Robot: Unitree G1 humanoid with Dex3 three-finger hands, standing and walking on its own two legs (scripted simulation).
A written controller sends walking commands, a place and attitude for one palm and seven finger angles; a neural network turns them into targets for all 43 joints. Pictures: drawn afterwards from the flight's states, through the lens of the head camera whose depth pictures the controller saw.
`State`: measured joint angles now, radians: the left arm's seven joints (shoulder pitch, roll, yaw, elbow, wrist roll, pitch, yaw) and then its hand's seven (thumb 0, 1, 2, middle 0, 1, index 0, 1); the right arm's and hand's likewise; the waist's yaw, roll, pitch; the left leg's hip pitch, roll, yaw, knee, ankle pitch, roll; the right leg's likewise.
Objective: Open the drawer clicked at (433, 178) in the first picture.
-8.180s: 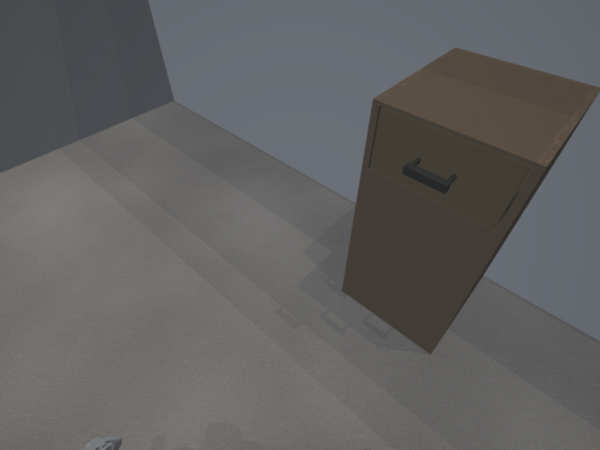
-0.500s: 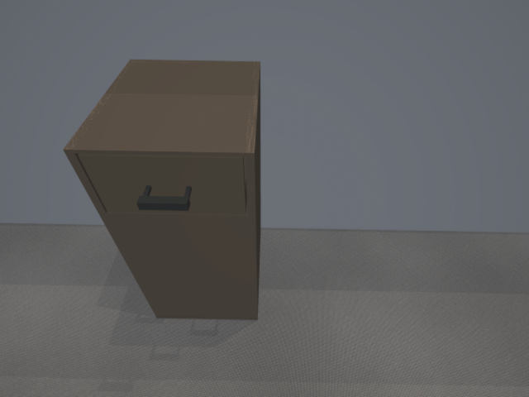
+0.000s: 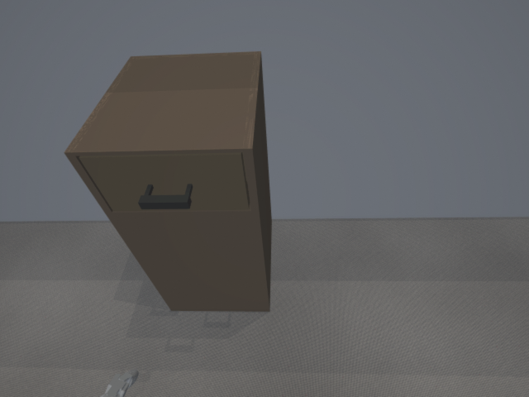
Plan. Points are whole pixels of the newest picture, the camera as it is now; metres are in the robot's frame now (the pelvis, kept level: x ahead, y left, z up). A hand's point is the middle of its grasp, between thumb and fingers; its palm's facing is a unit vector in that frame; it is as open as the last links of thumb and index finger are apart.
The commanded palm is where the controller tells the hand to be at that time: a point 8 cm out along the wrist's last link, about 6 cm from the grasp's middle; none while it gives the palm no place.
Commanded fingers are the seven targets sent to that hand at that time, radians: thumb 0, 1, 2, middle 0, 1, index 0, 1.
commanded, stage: raise the hand with hooked fingers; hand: left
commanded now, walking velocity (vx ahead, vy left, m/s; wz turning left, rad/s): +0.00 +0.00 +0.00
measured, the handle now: (167, 195) +0.52 +0.27 -0.04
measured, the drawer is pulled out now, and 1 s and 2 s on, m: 0.00 0.00 0.00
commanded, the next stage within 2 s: move the hooked fingers above the handle in 1.76 s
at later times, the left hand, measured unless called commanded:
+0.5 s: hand (128, 361) +0.18 +0.23 -0.03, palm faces +0.13 -0.04 -0.99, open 9.8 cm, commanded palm +0.16 +0.22 +0.02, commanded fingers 0.00 0.13 0.57 -0.25 -0.80 -0.25 -0.80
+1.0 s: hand (121, 292) +0.26 +0.24 +0.03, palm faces +0.11 -0.09 -0.99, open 12.7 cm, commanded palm +0.23 +0.24 +0.09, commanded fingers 0.00 -0.45 0.32 -0.30 -1.17 -0.30 -1.17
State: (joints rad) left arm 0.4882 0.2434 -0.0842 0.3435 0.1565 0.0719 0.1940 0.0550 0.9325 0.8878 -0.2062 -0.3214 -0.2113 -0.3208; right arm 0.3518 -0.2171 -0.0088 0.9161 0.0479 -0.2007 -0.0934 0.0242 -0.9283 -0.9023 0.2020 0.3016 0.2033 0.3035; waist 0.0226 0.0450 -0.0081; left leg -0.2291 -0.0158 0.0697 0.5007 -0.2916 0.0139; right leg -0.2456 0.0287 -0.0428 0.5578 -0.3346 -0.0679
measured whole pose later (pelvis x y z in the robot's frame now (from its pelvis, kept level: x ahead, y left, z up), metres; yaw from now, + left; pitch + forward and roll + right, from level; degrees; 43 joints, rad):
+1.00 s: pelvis -0.02 +0.02 -0.01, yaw -1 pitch +5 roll +1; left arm 0.11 0.36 -0.09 0.07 1.01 0.08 0.34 0.00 -0.23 0.42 -0.30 -1.03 -0.30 -1.03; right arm 0.14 -0.28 -0.05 0.62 -0.02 0.11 -0.01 0.01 -0.90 -0.90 0.20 0.30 0.20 0.30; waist 0.06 0.06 -0.06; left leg -0.40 -0.03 0.05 0.63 -0.32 0.04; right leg -0.41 0.02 -0.03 0.67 -0.35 -0.05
